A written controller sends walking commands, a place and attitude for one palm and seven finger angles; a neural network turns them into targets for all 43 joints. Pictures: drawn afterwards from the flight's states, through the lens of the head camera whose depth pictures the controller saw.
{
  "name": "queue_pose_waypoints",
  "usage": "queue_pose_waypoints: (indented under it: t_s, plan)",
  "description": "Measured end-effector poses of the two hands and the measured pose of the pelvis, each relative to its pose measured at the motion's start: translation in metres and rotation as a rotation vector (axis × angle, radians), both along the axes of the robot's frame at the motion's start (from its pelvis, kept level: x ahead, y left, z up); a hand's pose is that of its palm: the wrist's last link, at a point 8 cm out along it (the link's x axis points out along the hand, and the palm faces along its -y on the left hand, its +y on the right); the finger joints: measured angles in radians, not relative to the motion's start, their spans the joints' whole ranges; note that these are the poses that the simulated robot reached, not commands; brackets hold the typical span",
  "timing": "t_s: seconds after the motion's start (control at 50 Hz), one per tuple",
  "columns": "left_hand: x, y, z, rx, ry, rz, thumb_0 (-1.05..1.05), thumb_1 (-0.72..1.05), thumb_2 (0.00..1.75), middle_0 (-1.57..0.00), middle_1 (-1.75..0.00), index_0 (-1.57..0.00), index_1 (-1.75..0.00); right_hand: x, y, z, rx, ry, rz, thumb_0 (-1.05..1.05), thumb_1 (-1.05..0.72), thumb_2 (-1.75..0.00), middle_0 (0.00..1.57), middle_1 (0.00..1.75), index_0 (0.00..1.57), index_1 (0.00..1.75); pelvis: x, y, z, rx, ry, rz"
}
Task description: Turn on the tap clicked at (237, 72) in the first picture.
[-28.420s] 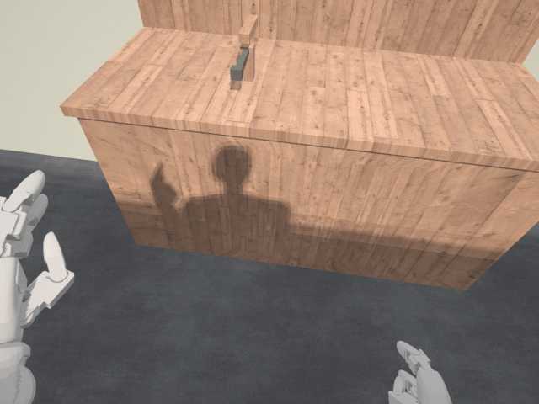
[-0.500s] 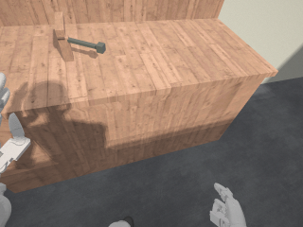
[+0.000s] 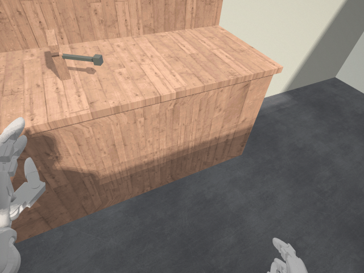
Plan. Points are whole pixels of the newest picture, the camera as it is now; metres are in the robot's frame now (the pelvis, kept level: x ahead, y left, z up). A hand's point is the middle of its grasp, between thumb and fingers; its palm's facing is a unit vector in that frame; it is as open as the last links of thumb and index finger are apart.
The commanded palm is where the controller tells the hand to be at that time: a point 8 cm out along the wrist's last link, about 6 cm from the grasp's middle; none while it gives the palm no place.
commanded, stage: stop stepping back and stand still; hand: left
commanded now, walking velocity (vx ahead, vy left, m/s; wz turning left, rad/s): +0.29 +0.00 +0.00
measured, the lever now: (98, 60) +0.77 +0.32 +0.09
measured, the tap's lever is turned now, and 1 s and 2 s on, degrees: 57 57 57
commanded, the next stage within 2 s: stand and check the lever's angle in 1.32 s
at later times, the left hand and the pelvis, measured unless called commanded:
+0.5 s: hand out of the picture +0.15 +0.26 +0.18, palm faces +0.49 -0.79 -0.38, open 7.4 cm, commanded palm +0.09 +0.30 +0.18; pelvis -0.05 +0.00 +0.00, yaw +4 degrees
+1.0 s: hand (1, 197) +0.19 +0.27 +0.18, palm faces +0.50 -0.78 -0.37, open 7.4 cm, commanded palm +0.13 +0.30 +0.18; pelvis -0.01 +0.01 +0.00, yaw +5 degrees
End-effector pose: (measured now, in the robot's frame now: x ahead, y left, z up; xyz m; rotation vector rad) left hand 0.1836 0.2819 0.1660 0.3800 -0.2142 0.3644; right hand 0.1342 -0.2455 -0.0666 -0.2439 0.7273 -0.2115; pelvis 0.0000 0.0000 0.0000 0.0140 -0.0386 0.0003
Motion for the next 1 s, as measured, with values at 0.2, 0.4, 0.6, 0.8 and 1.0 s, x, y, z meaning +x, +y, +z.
queue_pose_waypoints:
  t_s: [0.2, 0.4, 0.6, 0.8, 1.0]
  plan:
    - [-0.07, -0.002, 0.04, 0.103, -0.103, 0.05, 0.02, 0.89, 0.9, -0.21, -0.31, -0.21, -0.3, -0.043, 0.003, -0.009, 0.051, 0.079, 0.037, 0.02, -0.9, -0.9, 0.21, 0.3, 0.2, 0.3, -0.037, -0.008, 0.012, 0.024, 0.026, 0.034]
    - [-0.078, 0.018, 0.0, 0.005, -0.02, 0.09, 0.02, 0.89, 0.9, -0.2, -0.3, -0.21, -0.3, -0.044, 0.02, -0.013, 0.015, -0.003, 0.046, 0.02, -0.9, -0.9, 0.2, 0.3, 0.2, 0.3, -0.056, 0.013, -0.003, 0.014, -0.003, 0.061]
    - [-0.079, 0.007, 0.033, 0.146, -0.104, 0.113, 0.02, 0.89, 0.9, -0.2, -0.3, -0.21, -0.3, -0.021, 0.042, -0.034, 0.125, 0.026, 0.146, 0.02, -0.9, -0.9, 0.21, 0.3, 0.2, 0.3, -0.046, -0.003, -0.008, -0.016, -0.006, 0.084]
    - [-0.062, 0.017, 0.001, 0.015, -0.016, 0.087, 0.02, 0.89, 0.9, -0.21, -0.31, -0.21, -0.3, 0.008, 0.032, -0.009, 0.028, -0.004, 0.133, 0.02, -0.9, -0.9, 0.21, 0.3, 0.2, 0.3, -0.032, 0.009, -0.004, -0.027, -0.018, 0.079]
    - [-0.043, 0.021, 0.029, 0.096, -0.072, 0.115, 0.02, 0.89, 0.9, -0.2, -0.3, -0.21, -0.3, 0.038, 0.045, -0.002, 0.067, -0.031, 0.166, 0.02, -0.9, -0.9, 0.2, 0.3, 0.2, 0.3, -0.012, 0.009, 0.005, -0.023, 0.018, 0.078]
